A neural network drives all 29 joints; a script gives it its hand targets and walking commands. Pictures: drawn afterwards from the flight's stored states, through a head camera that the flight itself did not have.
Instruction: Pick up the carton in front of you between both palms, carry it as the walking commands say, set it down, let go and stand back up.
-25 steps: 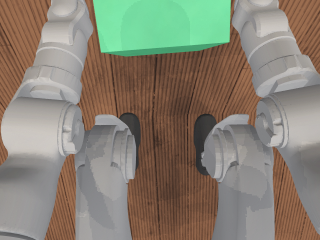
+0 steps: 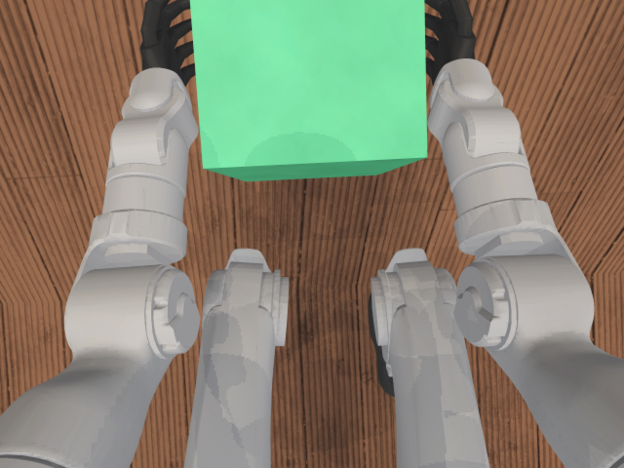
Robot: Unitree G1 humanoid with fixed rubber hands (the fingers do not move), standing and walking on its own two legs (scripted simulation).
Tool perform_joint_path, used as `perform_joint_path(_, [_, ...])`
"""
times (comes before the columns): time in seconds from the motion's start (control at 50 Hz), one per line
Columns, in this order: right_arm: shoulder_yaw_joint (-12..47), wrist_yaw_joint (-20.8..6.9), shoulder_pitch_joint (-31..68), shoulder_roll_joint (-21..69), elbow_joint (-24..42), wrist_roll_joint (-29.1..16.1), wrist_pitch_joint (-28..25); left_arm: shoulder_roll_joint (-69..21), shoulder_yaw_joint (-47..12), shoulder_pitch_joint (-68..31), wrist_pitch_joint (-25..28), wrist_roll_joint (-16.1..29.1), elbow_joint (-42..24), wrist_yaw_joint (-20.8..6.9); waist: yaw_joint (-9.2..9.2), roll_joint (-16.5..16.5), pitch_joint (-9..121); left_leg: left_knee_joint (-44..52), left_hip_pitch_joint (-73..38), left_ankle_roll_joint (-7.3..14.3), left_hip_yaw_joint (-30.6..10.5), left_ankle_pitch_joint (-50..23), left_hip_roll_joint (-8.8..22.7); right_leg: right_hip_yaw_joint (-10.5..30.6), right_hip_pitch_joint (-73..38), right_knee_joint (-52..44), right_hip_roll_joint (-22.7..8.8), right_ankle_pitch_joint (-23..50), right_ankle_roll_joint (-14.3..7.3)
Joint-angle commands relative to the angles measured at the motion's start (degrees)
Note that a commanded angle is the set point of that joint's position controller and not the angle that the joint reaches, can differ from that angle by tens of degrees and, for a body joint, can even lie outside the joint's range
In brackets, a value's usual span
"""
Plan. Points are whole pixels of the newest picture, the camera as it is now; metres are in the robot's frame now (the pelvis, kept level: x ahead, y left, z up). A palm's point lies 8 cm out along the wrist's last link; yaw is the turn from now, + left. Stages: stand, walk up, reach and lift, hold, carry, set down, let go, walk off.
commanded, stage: reach and lift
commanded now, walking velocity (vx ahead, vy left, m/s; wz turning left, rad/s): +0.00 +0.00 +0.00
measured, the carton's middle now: (309, 91) +0.52 +0.03 -0.16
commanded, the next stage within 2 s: none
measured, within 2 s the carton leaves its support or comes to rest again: neither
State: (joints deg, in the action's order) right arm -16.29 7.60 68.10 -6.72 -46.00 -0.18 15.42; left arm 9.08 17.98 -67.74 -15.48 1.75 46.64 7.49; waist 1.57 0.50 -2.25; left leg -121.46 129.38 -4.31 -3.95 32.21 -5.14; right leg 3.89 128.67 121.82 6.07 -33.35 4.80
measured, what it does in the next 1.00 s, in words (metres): rises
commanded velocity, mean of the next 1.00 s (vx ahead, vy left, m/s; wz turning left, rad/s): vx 0.00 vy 0.00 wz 0.00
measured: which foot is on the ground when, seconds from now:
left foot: down 0.00-1.00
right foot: down 0.00-1.00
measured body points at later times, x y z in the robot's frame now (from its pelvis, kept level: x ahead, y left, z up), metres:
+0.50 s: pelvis +0.00 +0.00 +0.13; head +0.24 +0.01 +0.51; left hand +0.49 +0.17 +0.07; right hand +0.50 -0.13 +0.07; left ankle +0.11 +0.13 -0.35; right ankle +0.11 -0.13 -0.35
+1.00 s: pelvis +0.06 +0.00 +0.27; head +0.18 +0.00 +0.70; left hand +0.44 +0.17 +0.23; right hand +0.45 -0.14 +0.23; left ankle +0.11 +0.13 -0.35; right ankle +0.11 -0.13 -0.35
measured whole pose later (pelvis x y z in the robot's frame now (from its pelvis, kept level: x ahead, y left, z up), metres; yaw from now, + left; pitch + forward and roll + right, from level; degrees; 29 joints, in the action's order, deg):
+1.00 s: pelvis +0.06 +0.00 +0.27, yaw +1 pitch +28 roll +0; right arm -21.2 2.8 33.0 6.2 -35.9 10.7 18.3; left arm -4.5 21.5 -33.4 -18.5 -10.2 36.8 3.1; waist 0.4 0.4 13.3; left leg -68.9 70.8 -2.3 -7.0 25.7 -5.2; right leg 6.9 70.1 69.2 5.5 -26.7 2.1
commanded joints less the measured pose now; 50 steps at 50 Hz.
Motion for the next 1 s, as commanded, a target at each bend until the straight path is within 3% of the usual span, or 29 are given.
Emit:
perform_joint_path(0.0, [21.22,-15.29,35.00,62.41,4.13,-0.63,1.62,-64.71,-22.60,-34.30,-2.40,0.95,-4.00,-17.58,0.42,-0.07,64.67,16.22,-35.31,2.36,10.00,-12.56,-4.04,-10.16,-31.25,-15.81,4.30,11.72,-3.22])
perform_joint_path(0.1, [13.82,-16.69,34.69,62.27,-0.93,5.09,2.67,-64.54,-15.96,-34.84,-3.27,-4.47,0.03,-18.53,0.32,-0.17,59.06,22.20,-34.58,2.95,9.62,-7.42,-4.23,-9.28,-30.94,-21.85,4.47,7.02,-3.98])
perform_joint_path(0.22, [12.59,-17.13,34.68,63.53,-0.97,6.34,3.26,-65.48,-15.14,-35.08,-3.81,-5.76,-0.72,-18.67,0.39,-0.26,64.19,27.47,-40.57,2.85,9.50,-6.85,-4.44,-8.99,-36.53,-27.36,4.60,6.32,-3.77])
perform_joint_path(0.42, [20.02,-18.33,27.23,69.61,4.79,3.36,5.15,-71.61,-22.12,-27.76,-5.76,-3.24,-5.87,-19.69,0.00,-0.69,72.46,34.48,-53.32,2.28,9.03,-13.74,-4.68,-8.59,-48.49,-34.52,4.58,12.86,-2.89])
perform_joint_path(0.56, [25.53,-18.16,19.83,71.97,8.13,1.25,4.95,-73.68,-26.92,-19.99,-5.50,-1.33,-8.13,-19.34,0.04,-0.23,69.26,39.92,-60.22,2.12,7.64,-16.55,-4.80,-7.19,-55.73,-40.17,4.64,15.68,-2.51])
perform_joint_path(0.98, [27.32,-17.74,-4.72,73.17,8.35,3.82,2.14,-75.54,-29.26,4.38,-2.41,-4.56,-8.58,-18.52,-0.97,-0.75,49.52,63.65,-84.41,3.14,2.23,-20.76,-3.45,-1.83,-81.04,-64.32,2.62,20.59,-3.52])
